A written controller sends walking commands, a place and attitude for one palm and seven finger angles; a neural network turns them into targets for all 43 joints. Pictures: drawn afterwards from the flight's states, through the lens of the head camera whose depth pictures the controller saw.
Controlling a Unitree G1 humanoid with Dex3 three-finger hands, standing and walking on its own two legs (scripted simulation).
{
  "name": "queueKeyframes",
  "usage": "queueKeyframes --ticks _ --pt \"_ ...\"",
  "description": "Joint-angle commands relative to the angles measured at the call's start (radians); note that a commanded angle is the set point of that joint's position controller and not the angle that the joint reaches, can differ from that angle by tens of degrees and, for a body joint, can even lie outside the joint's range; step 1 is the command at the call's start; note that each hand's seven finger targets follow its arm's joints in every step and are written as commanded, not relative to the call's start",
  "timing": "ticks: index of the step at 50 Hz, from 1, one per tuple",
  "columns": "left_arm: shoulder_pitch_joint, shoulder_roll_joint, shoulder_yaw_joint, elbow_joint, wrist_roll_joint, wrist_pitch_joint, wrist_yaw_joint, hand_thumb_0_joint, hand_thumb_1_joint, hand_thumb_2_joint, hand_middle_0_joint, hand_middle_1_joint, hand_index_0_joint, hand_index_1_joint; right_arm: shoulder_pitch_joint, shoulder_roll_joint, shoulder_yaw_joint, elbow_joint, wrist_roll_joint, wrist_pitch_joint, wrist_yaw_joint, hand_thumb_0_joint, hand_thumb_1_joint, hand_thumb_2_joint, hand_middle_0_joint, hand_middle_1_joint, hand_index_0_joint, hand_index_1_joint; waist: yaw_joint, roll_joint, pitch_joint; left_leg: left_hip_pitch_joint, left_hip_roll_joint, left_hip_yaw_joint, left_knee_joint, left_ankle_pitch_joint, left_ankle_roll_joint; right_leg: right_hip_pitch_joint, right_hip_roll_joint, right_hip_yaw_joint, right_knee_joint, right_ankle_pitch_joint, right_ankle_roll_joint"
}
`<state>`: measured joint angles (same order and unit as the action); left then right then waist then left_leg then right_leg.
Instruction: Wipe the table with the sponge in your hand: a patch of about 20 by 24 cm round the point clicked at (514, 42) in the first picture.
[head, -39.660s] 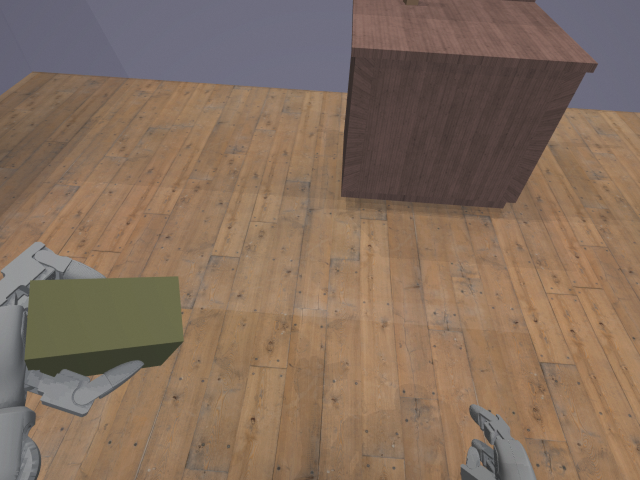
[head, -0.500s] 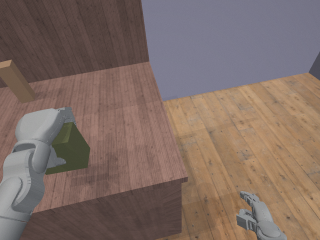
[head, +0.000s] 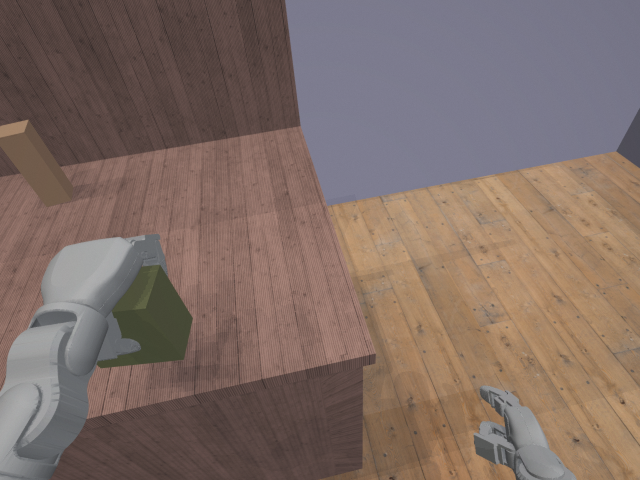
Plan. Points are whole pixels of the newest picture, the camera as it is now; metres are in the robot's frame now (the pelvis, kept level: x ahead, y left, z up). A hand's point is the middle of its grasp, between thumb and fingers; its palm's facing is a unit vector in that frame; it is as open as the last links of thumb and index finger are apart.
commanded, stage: bring the sponge back beside the body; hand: left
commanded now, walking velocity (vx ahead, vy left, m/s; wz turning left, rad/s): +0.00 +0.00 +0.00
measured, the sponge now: (135, 326) +0.25 +0.28 +0.08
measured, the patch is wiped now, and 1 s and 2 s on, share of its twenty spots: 1.00 1.00 1.00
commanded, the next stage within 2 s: step back with the hand held close in 1.34 s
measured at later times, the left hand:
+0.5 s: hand (106, 329) +0.21 +0.27 +0.13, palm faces +0.05 -0.07 -1.00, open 10.3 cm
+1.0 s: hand (85, 351) +0.18 +0.28 +0.13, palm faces +0.10 -0.07 -0.99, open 10.3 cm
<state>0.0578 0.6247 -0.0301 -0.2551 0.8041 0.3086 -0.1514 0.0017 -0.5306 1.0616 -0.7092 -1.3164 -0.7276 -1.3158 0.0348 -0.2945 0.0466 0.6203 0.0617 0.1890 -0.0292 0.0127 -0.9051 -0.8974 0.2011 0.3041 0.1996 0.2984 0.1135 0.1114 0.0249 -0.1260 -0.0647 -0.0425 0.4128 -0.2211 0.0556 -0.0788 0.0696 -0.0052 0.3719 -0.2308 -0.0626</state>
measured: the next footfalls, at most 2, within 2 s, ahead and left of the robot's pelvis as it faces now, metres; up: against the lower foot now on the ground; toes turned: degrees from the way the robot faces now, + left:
none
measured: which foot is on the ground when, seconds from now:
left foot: down 0.00-1.00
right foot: down 0.00-1.00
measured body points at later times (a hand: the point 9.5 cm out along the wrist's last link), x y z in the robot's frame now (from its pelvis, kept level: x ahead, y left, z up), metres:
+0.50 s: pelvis -0.01 -0.01 +0.00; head -0.03 -0.04 +0.45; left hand +0.20 +0.27 +0.18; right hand +0.23 -0.21 -0.08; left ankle +0.00 +0.09 -0.74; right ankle -0.02 -0.08 -0.74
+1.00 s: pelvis -0.01 +0.00 +0.00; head -0.04 -0.04 +0.44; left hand +0.17 +0.28 +0.19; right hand +0.23 -0.21 -0.08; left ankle +0.00 +0.09 -0.74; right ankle -0.02 -0.08 -0.74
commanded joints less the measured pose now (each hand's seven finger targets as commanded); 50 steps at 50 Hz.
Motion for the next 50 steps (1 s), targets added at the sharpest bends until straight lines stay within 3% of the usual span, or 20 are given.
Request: queueKeyframes --ticks 1,5,7,8,11,14,15,17,18,20,22,27,30,32,35,38,40,42,46,50 --pt "-0.324 0.318 0.283 -0.202 0.049 -0.034 0.136 0.0 0.1 1.3 -1.2 -1.6 -1.2 -1.6 -0.188 -0.08 -0.035 -0.159 -0.006 -0.058 -0.002 0.0 -0.9 -0.9 0.2 0.3 0.2 0.3 0.008 0.044 -0.238 0.041 0.033 -0.061 -0.054 0.285 -0.001 0.088 -0.019 0.083 -0.035 0.229 -0.031" --pt "-0.272 0.27 0.251 -0.11 0.028 0.037 0.145 0.0 0.1 1.3 -1.2 -1.6 -1.2 -1.6 -0.218 -0.088 -0.036 -0.154 0.001 -0.044 0.007 0.0 -0.9 -0.9 0.2 0.3 0.2 0.3 0.01 -0.011 -0.196 0.002 0.028 -0.054 -0.06 0.256 -0.007 0.078 -0.023 0.101 -0.042 0.224 -0.031" --pt "-0.221 0.239 0.227 -0.123 0.006 0.077 0.122 0.0 0.1 1.3 -1.2 -1.6 -1.2 -1.6 -0.26 -0.094 -0.033 -0.172 0.009 -0.041 0.011 0.0 -0.9 -0.9 0.2 0.3 0.2 0.3 0.009 -0.028 -0.196 -0.009 0.026 -0.054 -0.059 0.24 -0.004 0.068 -0.022 0.125 -0.038 0.221 -0.033" --pt "-0.181 0.208 0.196 -0.109 -0.005 0.095 0.108 0.0 0.1 1.3 -1.2 -1.6 -1.2 -1.6 -0.247 -0.095 -0.031 -0.17 0.008 -0.037 0.011 0.0 -0.9 -0.9 0.2 0.3 0.2 0.3 0.004 -0.047 -0.198 -0.017 0.028 -0.045 -0.054 0.242 -0.002 0.075 -0.034 0.104 -0.03 0.235 -0.021" --pt "-0.152 0.2 0.164 -0.129 -0.008 0.123 0.06 0.0 0.1 1.3 -1.2 -1.6 -1.2 -1.6 -0.253 -0.101 -0.025 -0.179 0.01 -0.032 0.008 0.0 -0.9 -0.9 0.2 0.3 0.2 0.3 -0.012 -0.08 -0.187 -0.031 0.03 -0.043 -0.049 0.215 0.007 0.054 -0.04 0.095 -0.03 0.225 -0.007" --pt "-0.165 0.241 0.187 -0.175 0.015 0.103 0.037 0.0 0.1 1.3 -1.2 -1.6 -1.2 -1.6 -0.25 -0.096 -0.019 -0.184 0.005 -0.043 -0.002 0.0 -0.9 -0.9 0.2 0.3 0.2 0.3 -0.016 -0.084 -0.198 -0.023 0.03 -0.045 -0.041 0.199 0.014 0.051 -0.041 0.091 -0.025 0.196 -0.004" --pt "-0.175 0.243 0.188 -0.21 0.018 0.08 0.036 0.0 0.1 1.3 -1.2 -1.6 -1.2 -1.6 -0.248 -0.091 -0.017 -0.19 0.002 -0.047 -0.005 0.0 -0.9 -0.9 0.2 0.3 0.2 0.3 -0.015 -0.08 -0.205 -0.013 0.029 -0.045 -0.04 0.193 0.018 0.054 -0.041 0.088 -0.028 0.185 -0.002" --pt "-0.194 0.323 0.259 -0.313 0.029 0.021 0.054 0.0 0.1 1.3 -1.2 -1.6 -1.2 -1.6 -0.256 -0.09 -0.017 -0.2 -0.005 -0.063 -0.013 0.0 -0.9 -0.9 0.2 0.3 0.2 0.3 -0.003 -0.025 -0.252 0.02 0.027 -0.055 -0.033 0.202 0.023 0.072 -0.029 0.118 -0.024 0.179 -0.012" --pt "-0.215 0.323 0.274 -0.318 0.034 -0.008 0.072 0.0 0.1 1.3 -1.2 -1.6 -1.2 -1.6 -0.229 -0.075 -0.017 -0.192 -0.011 -0.07 -0.017 0.0 -0.9 -0.9 0.2 0.3 0.2 0.3 0.001 -0.019 -0.267 0.03 0.026 -0.049 -0.021 0.221 0.023 0.09 -0.036 0.096 -0.014 0.194 -0.012" --pt "-0.149 0.308 0.288 -0.278 0.031 -0.048 0.1 0.0 0.1 1.3 -1.2 -1.6 -1.2 -1.6 -0.201 -0.073 -0.022 -0.176 -0.012 -0.07 -0.019 0.0 -0.9 -0.9 0.2 0.3 0.2 0.3 0.001 -0.003 -0.209 0.033 0.028 -0.05 -0.03 0.208 0.016 0.064 -0.028 0.093 -0.039 0.164 -0.016" --pt "-0.174 0.345 0.329 -0.326 0.035 -0.068 0.133 0.0 0.1 1.3 -1.2 -1.6 -1.2 -1.6 -0.216 -0.077 -0.03 -0.176 -0.012 -0.075 -0.015 0.0 -0.9 -0.9 0.2 0.3 0.2 0.3 0.01 0.068 -0.208 0.034 0.027 -0.061 -0.033 0.197 0.011 0.057 -0.014 0.13 -0.046 0.141 -0.031" --pt "-0.132 0.251 0.271 -0.208 0.006 0.004 0.162 0.0 0.1 1.3 -1.2 -1.6 -1.2 -1.6 -0.236 -0.084 -0.036 -0.174 -0.001 -0.061 -0.004 0.0 -0.9 -0.9 0.2 0.3 0.2 0.3 0.004 0.026 -0.12 -0.006 0.03 -0.057 -0.049 0.155 -0.003 0.009 -0.015 0.136 -0.066 0.094 -0.033" --pt "-0.064 0.199 0.214 -0.171 -0.015 0.061 0.134 0.0 0.1 1.3 -1.2 -1.6 -1.2 -1.6 -0.236 -0.094 -0.037 -0.18 0.001 -0.058 -0.007 0.0 -0.9 -0.9 0.2 0.3 0.2 0.3 0.0 -0.04 -0.138 -0.028 0.028 -0.044 -0.045 0.149 0.002 0.025 -0.033 0.117 -0.053 0.113 -0.014" --pt "-0.027 0.181 0.19 -0.207 -0.019 0.085 0.106 0.0 0.1 1.3 -1.2 -1.6 -1.2 -1.6 -0.272 -0.096 -0.031 -0.193 0.005 -0.063 -0.007 0.0 -0.9 -0.9 0.2 0.3 0.2 0.3 -0.003 -0.045 -0.151 -0.026 0.028 -0.046 -0.043 0.15 0.005 0.02 -0.031 0.133 -0.047 0.119 -0.015" --pt "0.017 0.195 0.195 -0.281 -0.011 0.067 0.082 0.0 0.1 1.3 -1.2 -1.6 -1.2 -1.6 -0.247 -0.091 -0.031 -0.193 -0.004 -0.07 -0.008 0.0 -0.9 -0.9 0.2 0.3 0.2 0.3 -0.006 -0.073 -0.198 -0.014 0.028 -0.044 -0.026 0.18 0.014 0.055 -0.041 0.114 -0.025 0.17 -0.003" --pt "0.027 0.25 0.251 -0.385 0.007 0.011 0.097 0.0 0.1 1.3 -1.2 -1.6 -1.2 -1.6 -0.234 -0.077 -0.029 -0.203 -0.014 -0.085 -0.012 0.0 -0.9 -0.9 0.2 0.3 0.2 0.3 0.007 -0.04 -0.229 0.015 0.028 -0.047 -0.013 0.201 0.019 0.07 -0.038 0.113 -0.014 0.176 -0.006" --pt "0.081 0.254 0.273 -0.367 0.014 -0.026 0.118 0.0 0.1 1.3 -1.2 -1.6 -1.2 -1.6 -0.209 -0.075 -0.03 -0.194 -0.016 -0.084 -0.012 0.0 -0.9 -0.9 0.2 0.3 0.2 0.3 0.009 -0.031 -0.172 0.012 0.031 -0.049 -0.024 0.183 0.015 0.042 -0.032 0.099 -0.033 0.135 -0.007" --pt "0.055 0.306 0.329 -0.404 0.026 -0.049 0.15 0.0 0.1 1.3 -1.2 -1.6 -1.2 -1.6 -0.217 -0.077 -0.033 -0.191 -0.016 -0.086 -0.01 0.0 -0.9 -0.9 0.2 0.3 0.2 0.3 0.018 0.009 -0.157 0.01 0.035 -0.061 -0.029 0.162 0.012 0.028 -0.017 0.133 -0.043 0.089 -0.021" --pt "0.071 0.242 0.305 -0.334 0.022 -0.028 0.201 0.0 0.1 1.3 -1.2 -1.6 -1.2 -1.6 -0.2 -0.072 -0.045 -0.181 -0.012 -0.073 0.0 0.0 -0.9 -0.9 0.2 0.3 0.2 0.3 0.018 0.032 -0.105 -0.004 0.039 -0.052 -0.024 0.15 -0.001 -0.005 -0.016 0.134 -0.058 0.063 -0.028" --pt "0.081 0.177 0.241 -0.291 -0.007 0.035 0.188 0.0 0.1 1.3 -1.2 -1.6 -1.2 -1.6 -0.224 -0.084 -0.044 -0.183 -0.003 -0.069 0.001 0.0 -0.9 -0.9 0.2 0.3 0.2 0.3 0.003 -0.029 -0.103 -0.009 0.036 -0.05 -0.032 0.156 0.0 -0.004 -0.021 0.125 -0.054 0.094 -0.018"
